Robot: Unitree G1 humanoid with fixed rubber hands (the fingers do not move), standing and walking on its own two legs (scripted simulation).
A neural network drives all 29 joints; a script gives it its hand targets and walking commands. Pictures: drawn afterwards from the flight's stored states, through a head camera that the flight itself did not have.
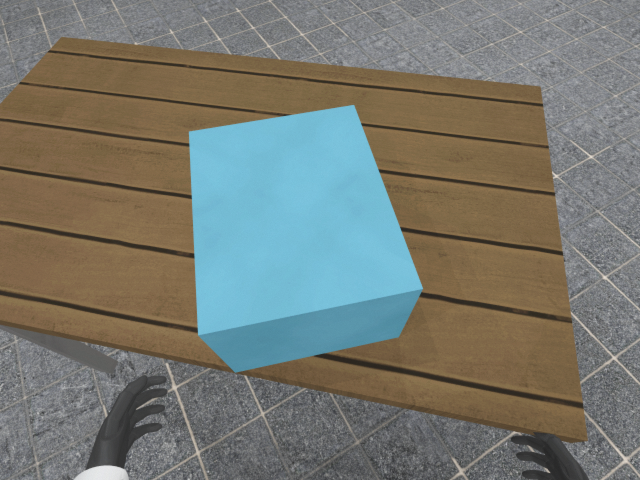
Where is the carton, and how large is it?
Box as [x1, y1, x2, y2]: [189, 105, 422, 372]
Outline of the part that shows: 353,105 189,131 198,335 235,372 397,337 422,289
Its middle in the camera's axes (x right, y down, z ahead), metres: -0.03 -0.01 +0.51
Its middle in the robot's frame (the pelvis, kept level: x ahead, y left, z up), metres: +0.41 +0.09 +0.02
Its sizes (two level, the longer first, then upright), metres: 0.277 0.222 0.161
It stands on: a table, 0.69 m high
